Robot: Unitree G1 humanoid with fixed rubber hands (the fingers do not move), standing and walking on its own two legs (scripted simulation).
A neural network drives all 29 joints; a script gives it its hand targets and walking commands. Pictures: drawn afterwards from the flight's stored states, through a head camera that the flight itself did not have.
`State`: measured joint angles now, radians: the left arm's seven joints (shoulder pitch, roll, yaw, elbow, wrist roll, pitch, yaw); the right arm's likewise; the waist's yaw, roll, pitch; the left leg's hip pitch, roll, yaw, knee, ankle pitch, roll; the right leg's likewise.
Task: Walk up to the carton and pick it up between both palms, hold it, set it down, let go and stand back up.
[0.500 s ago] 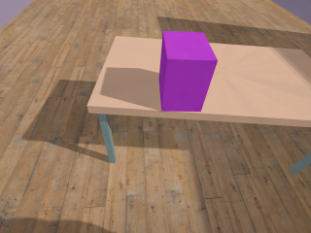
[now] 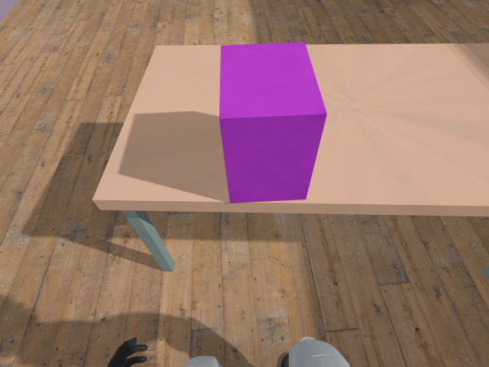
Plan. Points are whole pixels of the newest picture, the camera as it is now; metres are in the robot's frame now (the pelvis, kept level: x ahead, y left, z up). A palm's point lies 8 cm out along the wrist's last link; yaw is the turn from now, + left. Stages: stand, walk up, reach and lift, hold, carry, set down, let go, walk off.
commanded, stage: walk up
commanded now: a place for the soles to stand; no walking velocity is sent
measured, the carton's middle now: (265, 126) +0.61 -0.03 -0.02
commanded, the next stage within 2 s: none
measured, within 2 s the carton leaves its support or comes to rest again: neither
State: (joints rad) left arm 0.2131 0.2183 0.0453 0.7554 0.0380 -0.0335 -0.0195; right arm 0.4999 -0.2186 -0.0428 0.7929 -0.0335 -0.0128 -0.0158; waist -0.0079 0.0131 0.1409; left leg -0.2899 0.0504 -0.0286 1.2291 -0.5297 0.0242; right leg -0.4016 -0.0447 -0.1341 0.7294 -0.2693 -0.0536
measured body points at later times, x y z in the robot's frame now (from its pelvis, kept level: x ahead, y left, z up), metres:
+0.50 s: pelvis +0.14 -0.06 +0.01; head +0.16 -0.02 +0.46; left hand +0.19 +0.21 -0.13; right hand +0.23 -0.31 -0.08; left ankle +0.16 +0.09 -0.71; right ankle +0.16 -0.19 -0.64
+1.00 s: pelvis +0.15 -0.11 +0.01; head +0.18 -0.10 +0.45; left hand +0.22 +0.18 -0.10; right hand +0.31 -0.35 -0.10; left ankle +0.13 +0.00 -0.71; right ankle +0.23 -0.24 -0.71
